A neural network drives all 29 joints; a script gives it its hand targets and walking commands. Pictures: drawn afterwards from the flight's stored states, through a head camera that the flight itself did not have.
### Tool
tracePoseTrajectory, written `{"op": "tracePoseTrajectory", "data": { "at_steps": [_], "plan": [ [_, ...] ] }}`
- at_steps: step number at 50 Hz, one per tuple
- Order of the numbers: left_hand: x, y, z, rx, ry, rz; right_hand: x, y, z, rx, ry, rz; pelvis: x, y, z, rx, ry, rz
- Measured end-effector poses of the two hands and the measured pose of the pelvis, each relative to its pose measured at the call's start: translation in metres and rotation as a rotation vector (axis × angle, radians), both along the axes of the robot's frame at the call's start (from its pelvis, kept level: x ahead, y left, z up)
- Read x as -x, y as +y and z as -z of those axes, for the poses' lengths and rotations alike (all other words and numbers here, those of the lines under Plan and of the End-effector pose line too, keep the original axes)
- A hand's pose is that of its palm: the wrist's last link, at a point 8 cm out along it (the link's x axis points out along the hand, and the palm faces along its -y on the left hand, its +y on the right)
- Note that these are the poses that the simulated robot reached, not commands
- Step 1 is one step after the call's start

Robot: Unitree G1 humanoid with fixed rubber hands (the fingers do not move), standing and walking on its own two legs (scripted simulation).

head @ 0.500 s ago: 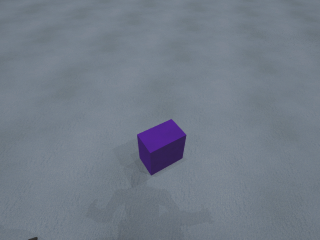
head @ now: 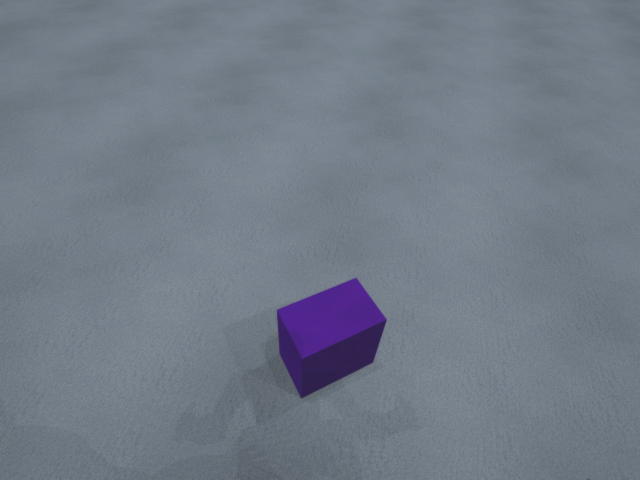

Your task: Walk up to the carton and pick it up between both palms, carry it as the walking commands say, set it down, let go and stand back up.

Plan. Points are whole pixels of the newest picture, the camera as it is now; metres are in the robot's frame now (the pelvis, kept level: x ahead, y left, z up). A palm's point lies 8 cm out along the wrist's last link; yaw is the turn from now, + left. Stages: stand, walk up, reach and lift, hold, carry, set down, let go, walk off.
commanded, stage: walk up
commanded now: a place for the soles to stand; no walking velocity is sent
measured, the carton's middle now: (328, 338) +0.67 -0.06 -0.62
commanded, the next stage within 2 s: none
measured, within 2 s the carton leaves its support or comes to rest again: neither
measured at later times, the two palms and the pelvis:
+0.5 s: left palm (57, 466) +0.19 +0.33 -0.09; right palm (546, 383) +0.29 -0.34 -0.08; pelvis +0.15 -0.01 -0.01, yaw +2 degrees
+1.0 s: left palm (115, 364) +0.32 +0.30 -0.07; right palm (529, 366) +0.33 -0.33 -0.09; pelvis +0.20 -0.02 +0.01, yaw +3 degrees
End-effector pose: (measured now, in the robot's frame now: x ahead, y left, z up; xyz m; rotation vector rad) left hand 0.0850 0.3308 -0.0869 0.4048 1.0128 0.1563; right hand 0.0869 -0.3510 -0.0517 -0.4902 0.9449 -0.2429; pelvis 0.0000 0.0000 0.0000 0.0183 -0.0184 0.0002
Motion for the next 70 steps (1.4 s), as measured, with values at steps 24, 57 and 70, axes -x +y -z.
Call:
{"op": "tracePoseTrajectory", "data": {
  "at_steps": [24, 57, 70],
  "plan": [
    [-0.102, 0.006, -0.002, -0.09, 0.047, -0.105, -0.204, 0.011, 0.026, -0.056, -0.027, -0.094, -0.149, -0.014, 0.012, 0.016, -0.011, -0.032],
    [-0.236, -0.03, -0.012, 0.001, -0.001, -0.117, -0.248, 0.018, 0.029, -0.118, 0.128, 0.013, -0.206, -0.022, -0.018, 0.023, -0.021, -0.049],
    [-0.23, -0.031, -0.004, -0.001, 0.029, -0.094, -0.18, -0.08, -0.009, 0.173, 0.227, 0.075, -0.205, -0.059, -0.008, 0.004, 0.02, -0.101]
  ]
}}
